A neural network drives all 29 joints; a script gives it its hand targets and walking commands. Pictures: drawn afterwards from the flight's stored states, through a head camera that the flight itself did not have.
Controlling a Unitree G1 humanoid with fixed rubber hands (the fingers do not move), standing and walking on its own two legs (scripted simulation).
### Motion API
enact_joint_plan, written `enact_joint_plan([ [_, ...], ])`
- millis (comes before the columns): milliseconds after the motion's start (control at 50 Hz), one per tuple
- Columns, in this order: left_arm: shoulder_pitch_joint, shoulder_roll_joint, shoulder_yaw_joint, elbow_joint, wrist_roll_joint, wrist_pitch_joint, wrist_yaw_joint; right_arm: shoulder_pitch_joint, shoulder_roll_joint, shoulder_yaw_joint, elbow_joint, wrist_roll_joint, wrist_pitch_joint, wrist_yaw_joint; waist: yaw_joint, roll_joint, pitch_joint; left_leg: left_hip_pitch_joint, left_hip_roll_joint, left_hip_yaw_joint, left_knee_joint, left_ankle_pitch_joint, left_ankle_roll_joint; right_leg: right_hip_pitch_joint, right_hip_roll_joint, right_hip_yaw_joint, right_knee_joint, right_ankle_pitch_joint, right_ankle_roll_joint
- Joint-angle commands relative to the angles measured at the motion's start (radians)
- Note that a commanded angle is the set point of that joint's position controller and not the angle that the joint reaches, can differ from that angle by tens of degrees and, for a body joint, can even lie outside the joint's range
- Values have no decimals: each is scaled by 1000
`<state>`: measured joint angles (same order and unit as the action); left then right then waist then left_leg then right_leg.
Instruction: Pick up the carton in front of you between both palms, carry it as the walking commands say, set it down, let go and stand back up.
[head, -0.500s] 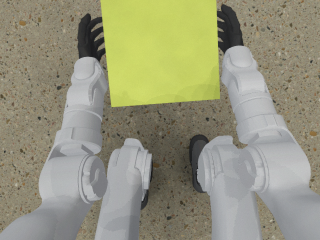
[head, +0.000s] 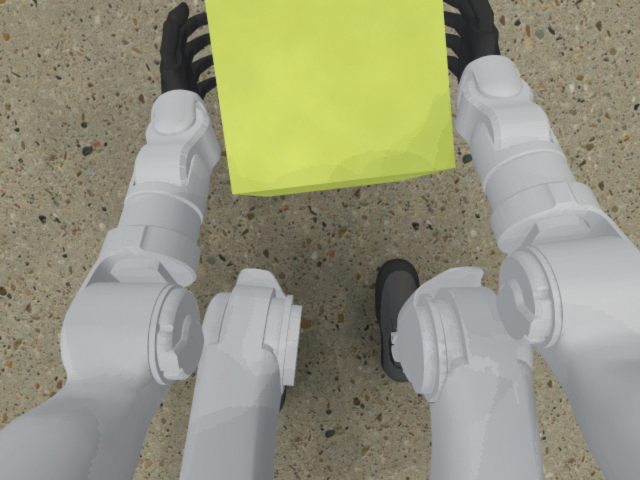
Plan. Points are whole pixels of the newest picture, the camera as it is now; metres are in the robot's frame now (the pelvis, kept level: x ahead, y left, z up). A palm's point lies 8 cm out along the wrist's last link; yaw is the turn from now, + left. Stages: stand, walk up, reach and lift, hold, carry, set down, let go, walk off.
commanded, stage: set down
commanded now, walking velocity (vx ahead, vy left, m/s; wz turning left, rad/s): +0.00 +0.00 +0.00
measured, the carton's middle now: (328, 104) +0.51 -0.02 -0.23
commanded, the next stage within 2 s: none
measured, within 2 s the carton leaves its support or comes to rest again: rests again in 0.26 s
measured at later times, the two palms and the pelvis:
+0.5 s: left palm (187, 95) +0.51 +0.14 -0.17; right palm (469, 66) +0.53 -0.17 -0.17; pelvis +0.00 +0.00 -0.01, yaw +0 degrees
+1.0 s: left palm (158, 116) +0.50 +0.18 -0.19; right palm (518, 79) +0.52 -0.23 -0.18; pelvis +0.00 -0.01 -0.01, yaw +0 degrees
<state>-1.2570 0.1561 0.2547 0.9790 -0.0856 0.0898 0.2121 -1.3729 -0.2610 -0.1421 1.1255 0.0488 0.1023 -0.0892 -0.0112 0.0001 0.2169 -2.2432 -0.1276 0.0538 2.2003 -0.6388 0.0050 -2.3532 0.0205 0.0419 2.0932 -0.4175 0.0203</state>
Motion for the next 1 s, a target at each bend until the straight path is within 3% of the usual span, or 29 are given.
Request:
enact_joint_plan([
  [0,-668,-807,-377,-194,-42,-29,-268,-342,859,180,-70,-20,-21,166,-44,11,-1031,330,-29,-60,-258,243,-33,695,79,-47,-27,171,-51],
  [60,-601,-822,-337,-118,-26,-25,-273,-483,866,208,-181,61,-50,176,83,77,-1085,371,-40,-25,-242,286,-24,700,72,-42,-12,195,-34],
  [120,-589,-801,-335,-150,-25,-40,-267,-402,851,207,-124,63,-44,175,64,27,-1036,334,-41,-44,-226,326,-26,722,61,-19,-18,246,-37],
  [140,-684,-812,-339,-145,-34,-46,-277,-350,878,197,-72,27,-41,168,-31,-25,-988,279,-24,-65,-244,276,-26,718,85,-29,-32,229,-42],
  [160,-670,-807,-361,-139,-43,-43,-277,-358,837,185,-69,36,-45,170,26,70,-994,279,-16,-46,-234,291,-41,736,70,-5,-32,271,-53],
  [200,-578,-770,-308,-105,-7,-33,-278,-378,790,164,-37,38,-47,177,46,60,-972,277,-27,-40,-242,268,-33,703,73,-24,-1,231,-42],
  [280,-658,-792,-318,-97,-19,-27,-299,-346,808,104,-17,-46,-50,182,-40,56,-874,228,-34,-72,-227,199,-34,649,73,-30,-7,150,-55],
  [300,-674,-741,-294,-137,-15,-39,-295,-393,846,160,-89,28,-54,186,56,11,-911,250,-32,-70,-229,256,-5,605,74,-20,3,211,-48],
  [320,-637,-766,-316,-80,-7,-26,-299,-411,795,120,-69,7,-55,184,-4,54,-915,245,-23,-94,-234,284,-19,624,54,-30,23,237,-46],
  [340,-573,-738,-273,-32,-5,-35,-293,-370,787,148,-38,17,-61,185,59,44,-869,260,-39,-49,-210,245,-19,629,66,-15,-6,157,-49],
  [360,-573,-755,-270,-56,3,-40,-300,-353,799,141,-2,-7,-57,190,8,2,-844,221,-45,-57,-230,213,-10,644,80,-32,-19,164,-43],
  [420,-542,-670,-213,-20,52,-32,-302,-417,738,151,-18,26,-50,194,111,52,-794,186,-29,-36,-201,212,-5,600,64,12,-6,142,-45],
  [480,-577,-626,-225,-39,70,-28,-312,-313,726,84,58,-35,-52,197,-21,-7,-773,174,-22,-54,-197,196,-19,605,77,-6,-34,166,-60],
  [500,-516,-690,-200,-12,59,-24,-323,-356,672,113,-15,-44,-58,198,43,30,-750,187,-43,-28,-212,197,-26,642,66,7,-52,144,-61],
  [600,-494,-618,-158,58,106,-7,-314,-283,581,17,108,-83,-51,203,-29,26,-678,159,-18,-69,-237,120,-25,591,59,-30,-14,91,-55],
  [640,-476,-502,-110,42,123,-21,-302,-279,520,5,125,-82,-53,194,50,48,-647,115,-5,-49,-206,131,-24,556,51,-2,-8,86,-57],
  [680,-371,-272,-76,35,104,-49,-247,-192,249,-61,119,-97,-92,129,-20,57,-674,165,2,-50,-240,143,-43,570,51,-49,-5,102,-42],
  [700,-305,-59,-16,84,121,-57,-192,-187,42,-84,158,-85,-99,87,31,33,-657,227,25,-72,-226,150,-38,584,25,-5,-5,89,-38],
  [760,-303,209,-9,81,57,-82,-101,-190,-234,-80,139,-18,-140,-2,29,53,-701,260,46,-47,-234,168,-76,588,0,-13,-11,89,-29],
  [800,-307,250,-102,62,-59,-96,-91,-188,-245,-42,97,63,-154,-13,8,2,-836,262,76,-85,-217,279,-60,622,-18,2,13,174,-37],
  [820,-276,212,-93,116,-86,-103,-95,-202,-182,57,92,126,-157,0,47,-49,-801,225,75,-82,-207,233,-51,645,-20,-7,8,171,-25],
  [840,-228,203,-115,148,-67,-113,-99,-216,-179,75,66,171,-160,11,62,24,-848,266,79,-48,-173,290,-56,659,-10,40,-18,226,-28],
  [860,-241,235,-101,97,-92,-120,-105,-198,-241,97,73,165,-165,11,65,-41,-872,209,76,-52,-204,261,-51,641,-16,25,-18,185,-26],
  [880,-195,229,-151,125,-113,-130,-113,-174,-205,79,16,169,-175,10,12,-31,-924,199,86,-47,-169,309,-60,773,-18,40,-12,285,-30],
  [900,-206,226,-161,106,-157,-136,-116,-197,-205,104,-16,203,-174,12,60,-34,-974,253,88,-38,-167,336,-60,798,-19,31,-1,290,-20],
  [920,-175,210,-167,57,-177,-133,-112,-201,-290,43,-51,195,-182,5,-7,-11,-970,277,95,-58,-213,331,-65,761,-32,11,11,282,-20],
  [940,-271,225,-188,-94,-191,-142,-113,-162,-207,100,-78,226,-168,16,50,-10,-1046,337,96,-69,-216,384,-56,738,-22,-1,11,304,-18],
  [960,-214,229,-224,-97,-196,-137,-115,-121,-211,107,-93,234,-167,18,4,27,-1153,400,81,-46,-208,388,-53,840,-6,-8,6,351,-25],
  [980,-163,306,-126,-49,-178,-133,-104,-164,-267,136,-122,231,-151,12,105,-11,-1142,414,89,-18,-196,371,-60,844,-18,15,-10,271,-18],
])
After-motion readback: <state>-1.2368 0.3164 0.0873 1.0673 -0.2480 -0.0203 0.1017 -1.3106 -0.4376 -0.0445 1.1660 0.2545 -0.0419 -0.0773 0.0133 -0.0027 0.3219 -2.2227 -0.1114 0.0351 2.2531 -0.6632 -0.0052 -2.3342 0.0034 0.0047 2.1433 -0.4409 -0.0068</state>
